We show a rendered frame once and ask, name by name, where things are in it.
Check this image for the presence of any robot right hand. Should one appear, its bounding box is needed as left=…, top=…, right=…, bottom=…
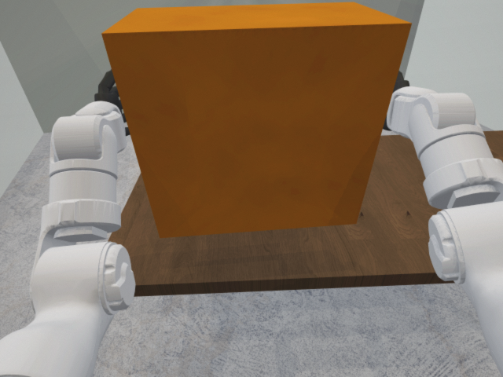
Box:
left=383, top=71, right=409, bottom=131

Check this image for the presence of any right robot upper arm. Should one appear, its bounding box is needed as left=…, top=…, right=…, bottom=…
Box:
left=428, top=201, right=503, bottom=377

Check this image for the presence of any left robot upper arm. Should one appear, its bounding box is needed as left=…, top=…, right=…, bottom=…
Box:
left=0, top=241, right=135, bottom=377

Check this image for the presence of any table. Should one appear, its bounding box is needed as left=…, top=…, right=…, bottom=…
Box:
left=108, top=130, right=503, bottom=297

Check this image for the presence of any robot left forearm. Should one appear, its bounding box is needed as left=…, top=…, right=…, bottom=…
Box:
left=29, top=101, right=127, bottom=312

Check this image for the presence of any robot left hand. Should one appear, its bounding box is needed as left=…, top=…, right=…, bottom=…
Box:
left=94, top=69, right=130, bottom=136

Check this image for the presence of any robot right forearm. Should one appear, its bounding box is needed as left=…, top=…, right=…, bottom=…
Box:
left=387, top=86, right=503, bottom=210

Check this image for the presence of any carton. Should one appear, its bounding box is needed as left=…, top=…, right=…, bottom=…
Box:
left=101, top=2, right=412, bottom=238

